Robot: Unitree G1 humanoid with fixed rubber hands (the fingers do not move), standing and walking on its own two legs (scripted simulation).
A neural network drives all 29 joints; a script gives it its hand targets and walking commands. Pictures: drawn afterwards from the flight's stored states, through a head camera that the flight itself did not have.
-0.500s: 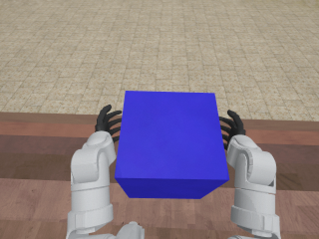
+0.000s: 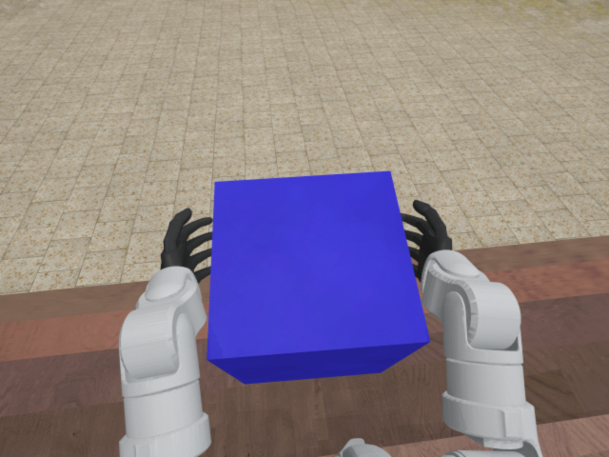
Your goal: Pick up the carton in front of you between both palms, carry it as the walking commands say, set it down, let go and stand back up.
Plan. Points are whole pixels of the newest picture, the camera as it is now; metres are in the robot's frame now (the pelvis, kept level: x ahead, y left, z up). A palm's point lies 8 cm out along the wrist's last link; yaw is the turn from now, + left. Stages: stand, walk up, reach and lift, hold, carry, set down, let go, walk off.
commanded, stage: carry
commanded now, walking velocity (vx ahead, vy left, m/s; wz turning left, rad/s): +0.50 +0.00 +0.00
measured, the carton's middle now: (308, 290) +0.34 -0.03 +0.04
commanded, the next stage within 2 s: none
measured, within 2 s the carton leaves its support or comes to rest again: neither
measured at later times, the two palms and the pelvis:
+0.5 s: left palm (228, 214) +0.68 +0.12 -0.16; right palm (354, 214) +0.67 -0.18 -0.17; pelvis +0.35 -0.03 -0.25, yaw -2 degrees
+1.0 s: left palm (238, 185) +1.05 +0.13 -0.40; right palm (324, 171) +1.09 -0.18 -0.39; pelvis +0.77 -0.06 -0.49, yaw -2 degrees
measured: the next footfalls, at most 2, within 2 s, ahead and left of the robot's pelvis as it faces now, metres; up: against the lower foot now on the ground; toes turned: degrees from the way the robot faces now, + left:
right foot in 0.12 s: +0.19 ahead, -0.07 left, -0.17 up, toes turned -5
left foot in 0.54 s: +0.52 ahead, +0.03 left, -0.33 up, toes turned +0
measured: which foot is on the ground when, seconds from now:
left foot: down 0.00-0.12, up 0.14-0.52, down 0.54-0.92, up 0.94-1.00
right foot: up 0.00-0.10, down 0.12-0.54, up 0.56-0.90, down 0.92-1.00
